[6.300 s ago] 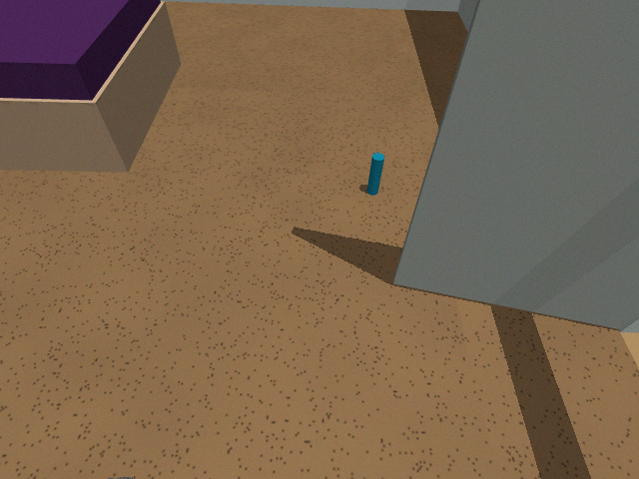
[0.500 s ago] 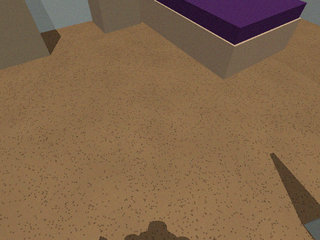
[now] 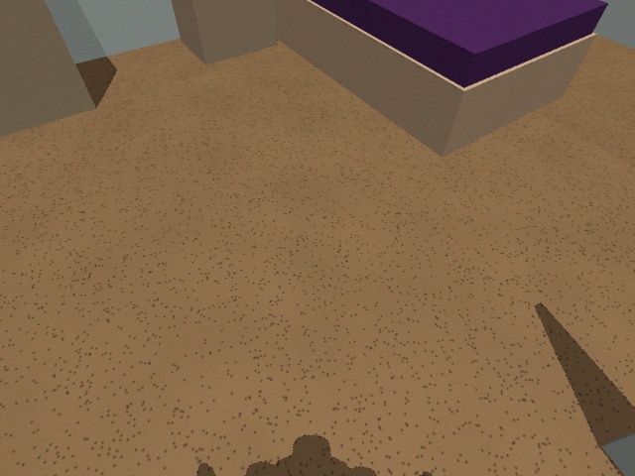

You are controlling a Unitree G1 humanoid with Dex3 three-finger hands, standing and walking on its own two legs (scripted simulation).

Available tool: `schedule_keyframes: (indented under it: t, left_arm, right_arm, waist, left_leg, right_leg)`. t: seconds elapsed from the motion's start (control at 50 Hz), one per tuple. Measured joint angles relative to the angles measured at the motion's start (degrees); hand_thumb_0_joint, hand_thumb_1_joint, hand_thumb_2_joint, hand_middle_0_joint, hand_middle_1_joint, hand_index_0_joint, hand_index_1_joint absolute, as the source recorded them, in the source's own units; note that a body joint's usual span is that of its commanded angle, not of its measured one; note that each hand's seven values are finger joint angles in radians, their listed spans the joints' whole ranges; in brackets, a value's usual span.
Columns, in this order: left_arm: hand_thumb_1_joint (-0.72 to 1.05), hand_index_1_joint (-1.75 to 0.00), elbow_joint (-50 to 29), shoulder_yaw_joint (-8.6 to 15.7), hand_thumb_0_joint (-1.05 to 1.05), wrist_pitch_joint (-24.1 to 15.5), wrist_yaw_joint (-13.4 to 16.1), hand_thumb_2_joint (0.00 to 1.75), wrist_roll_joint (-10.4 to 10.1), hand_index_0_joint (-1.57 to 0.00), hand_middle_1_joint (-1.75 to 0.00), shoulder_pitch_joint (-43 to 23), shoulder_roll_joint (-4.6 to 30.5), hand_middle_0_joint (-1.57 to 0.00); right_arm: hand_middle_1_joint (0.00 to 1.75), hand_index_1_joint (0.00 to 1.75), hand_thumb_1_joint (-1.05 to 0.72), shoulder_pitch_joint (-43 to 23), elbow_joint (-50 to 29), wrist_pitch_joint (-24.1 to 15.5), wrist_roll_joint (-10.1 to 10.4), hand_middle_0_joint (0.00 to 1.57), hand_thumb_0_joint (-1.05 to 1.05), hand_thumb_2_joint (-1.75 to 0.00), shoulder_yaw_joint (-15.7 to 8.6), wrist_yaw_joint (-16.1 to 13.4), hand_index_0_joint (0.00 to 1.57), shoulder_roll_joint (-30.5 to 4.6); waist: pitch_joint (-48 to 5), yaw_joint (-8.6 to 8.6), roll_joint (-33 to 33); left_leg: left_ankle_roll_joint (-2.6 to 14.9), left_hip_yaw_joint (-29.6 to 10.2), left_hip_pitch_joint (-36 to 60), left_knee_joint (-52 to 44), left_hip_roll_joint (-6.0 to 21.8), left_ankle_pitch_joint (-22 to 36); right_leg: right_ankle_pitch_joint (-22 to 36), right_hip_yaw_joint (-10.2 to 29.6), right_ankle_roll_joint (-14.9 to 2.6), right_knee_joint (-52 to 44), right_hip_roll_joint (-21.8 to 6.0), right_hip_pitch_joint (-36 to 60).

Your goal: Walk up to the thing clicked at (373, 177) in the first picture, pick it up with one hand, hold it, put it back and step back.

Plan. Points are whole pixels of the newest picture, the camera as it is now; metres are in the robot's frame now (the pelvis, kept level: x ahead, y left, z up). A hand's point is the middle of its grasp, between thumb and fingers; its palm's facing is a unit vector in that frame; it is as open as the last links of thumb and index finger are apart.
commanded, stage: stand
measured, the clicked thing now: out of the picture +0.70 -1.21 -0.68
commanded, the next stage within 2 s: walk up in 0.04 s
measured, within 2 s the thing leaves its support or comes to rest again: neither
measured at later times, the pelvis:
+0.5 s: pelvis +0.12 +0.07 -0.01, yaw +1 degrees
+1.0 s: pelvis +0.40 +0.01 -0.02, yaw -2 degrees
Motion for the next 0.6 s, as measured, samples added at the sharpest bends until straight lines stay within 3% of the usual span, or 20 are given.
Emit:
schedule_keyframes:
  t: [0.06, 0.12, 0.2, 0.26, 0.32, 0.36, 0.4, 0.46, 0.6]
  left_arm:
    - [0.91, -0.3, -0.5, 0.7, 0.01, 0.0, -0.6, 0.9, 0.4, -0.2, -0.3, 0.2, 0.0, -0.2]
    - [0.91, -0.3, -2.2, 2.6, 0.01, -0.8, -2.6, 0.9, 1.3, -0.2, -0.3, 2.2, 0.7, -0.2]
    - [0.9, -0.3, -4.7, 4.0, 0.0, -2.7, -3.2, 0.9, 1.9, -0.21, -0.3, 4.3, 1.8, -0.2]
    - [0.9, -0.3, -5.6, 4.5, 0.0, -3.0, -3.4, 0.9, 2.3, -0.21, -0.3, 6.9, 2.8, -0.2]
    - [0.9, -0.3, -5.1, 4.9, 0.0, -1.7, -3.8, 0.9, 2.4, -0.21, -0.3, 9.2, 5.4, -0.2]
    - [0.9, -0.3, -4.6, 5.1, 0.01, -0.6, -3.8, 0.9, 2.2, -0.2, -0.3, 10.4, 7.0, -0.2]
    - [0.91, -0.3, -3.9, 4.9, 0.01, 0.5, -3.3, 0.9, 1.8, -0.2, -0.3, 10.8, 7.4, -0.2]
    - [0.91, -0.3, -3.9, 3.7, 0.01, 0.7, -3.3, 0.9, 0.9, -0.2, -0.3, 10.3, 6.8, -0.2]
    - [0.91, -0.3, -6.7, 3.2, 0.01, -1.0, -5.5, 0.9, 0.2, -0.2, -0.3, 7.9, 5.2, -0.2]
  right_arm:
    - [0.3, 0.3, -0.9, 0.3, -0.5, -0.1, -0.3, 0.21, 0.0, -0.89, -0.7, 0.5, 0.2, 0.1]
    - [0.3, 0.3, -0.9, 2.9, -2.0, -0.6, -1.2, 0.21, 0.0, -0.89, -2.7, 2.3, 0.2, -0.7]
    - [0.3, 0.3, -0.9, 4.8, -2.3, -0.3, -1.8, 0.21, 0.0, -0.89, -4.6, 3.0, 0.2, -2.9]
    - [0.3, 0.3, -0.9, 4.2, -2.8, -0.8, -1.8, 0.21, 0.0, -0.89, -5.7, 4.0, 0.2, -4.7]
    - [0.3, 0.3, -0.91, 4.0, -5.1, -2.2, -1.5, 0.2, 0.01, -0.9, -6.5, 4.9, 0.2, -5.0]
    - [0.3, 0.3, -0.9, 4.1, -6.5, -3.4, -1.6, 0.2, 0.0, -0.9, -7.2, 4.8, 0.2, -4.8]
    - [0.3, 0.3, -0.9, 4.2, -8.0, -4.3, -1.9, 0.21, 0.0, -0.89, -7.6, 4.0, 0.2, -4.2]
    - [0.3, 0.3, -0.9, 5.9, -8.3, -4.1, -1.3, 0.21, 0.0, -0.89, -6.8, 3.4, 0.2, -3.0]
    - [0.3, 0.3, -0.9, 10.7, -7.9, -4.9, -0.5, 0.21, 0.0, -0.89, -5.4, 3.0, 0.2, -1.6]
  waist:
    - [-0.3, -0.03, 0.0]
    - [-2.5, 0.19, 0.2]
    - [-3.1, 1.5, 0.0]
    - [-2.0, 3.08, 0.7]
    - [-1.5, 3.29, -0.4]
    - [-1.1, 3.01, -2.4]
    - [-1.1, 1.93, -3.6]
    - [-1.7, 0.4, -4.3]
    - [-1.7, -0.81, -4.8]
  left_leg:
    - [0.77, 0.1, -0.5, 1.1, 0.0, -1.7]
    - [3.12, 0.1, -3.1, 7.5, -0.1, -10.9]
    - [3.56, 4.0, -10.1, 20.5, -0.1, -14.3]
    - [3.5, 5.3, -13.5, 20.8, 1.2, -15.1]
    - [2.9, 6.6, -13.5, 14.1, 2.2, -9.9]
    - [2.78, 8.4, -12.4, 13.6, 1.2, -0.1]
    - [3.46, 10.0, -12.3, 17.2, 0.6, -2.8]
    - [4.33, 10.7, -7.9, 14.0, 0.0, -4.8]
    - [4.3, 12.3, 4.4, 1.0, -1.9, -3.6]
  right_leg:
    - [-1.8, -0.2, -0.5, 1.1, 0.0, -0.4]
    - [-10.5, -0.8, -2.37, 6.3, -0.2, -2.2]
    - [-4.7, -2.3, -2.43, 4.5, -1.7, -0.2]
    - [-5.9, -2.5, -2.16, 2.2, -2.0, 3.0]
    - [-9.0, -2.3, -1.8, 4.2, -3.1, 4.5]
    - [-14.8, -1.0, -3.63, 12.4, -5.0, 2.6]
    - [-18.5, 4.9, -4.94, 28.4, -2.5, -4.0]
    - [-13.3, 6.9, -5.18, 41.7, 1.4, -12.9]
    - [0.6, 6.2, -1.61, 34.6, -0.7, -25.0]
